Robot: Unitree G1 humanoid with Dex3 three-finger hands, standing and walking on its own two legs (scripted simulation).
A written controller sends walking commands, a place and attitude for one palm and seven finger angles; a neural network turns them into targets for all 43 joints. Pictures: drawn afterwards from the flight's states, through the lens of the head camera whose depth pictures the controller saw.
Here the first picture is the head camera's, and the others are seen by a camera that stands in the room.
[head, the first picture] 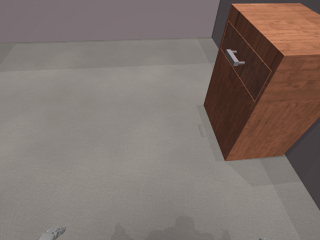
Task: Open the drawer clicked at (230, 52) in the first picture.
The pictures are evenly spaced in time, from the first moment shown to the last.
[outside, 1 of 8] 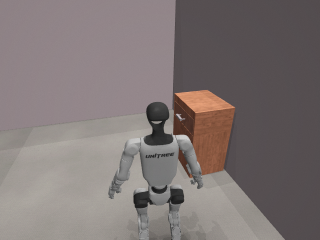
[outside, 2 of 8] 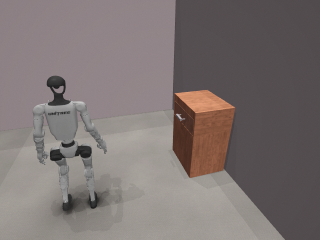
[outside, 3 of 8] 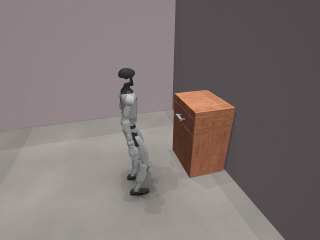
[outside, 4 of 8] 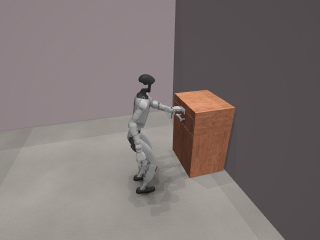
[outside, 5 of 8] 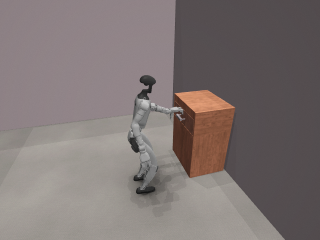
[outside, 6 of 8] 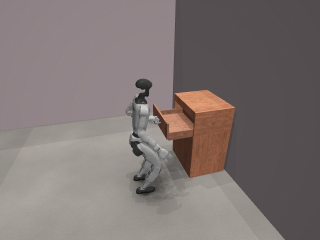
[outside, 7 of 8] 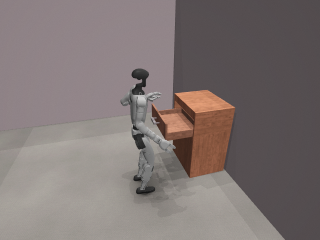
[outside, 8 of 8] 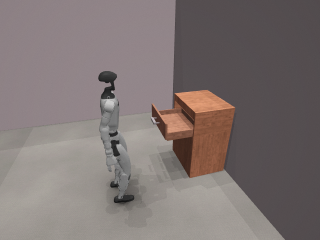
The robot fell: no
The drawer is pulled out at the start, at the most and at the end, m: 0.00 0.30 0.30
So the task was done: yes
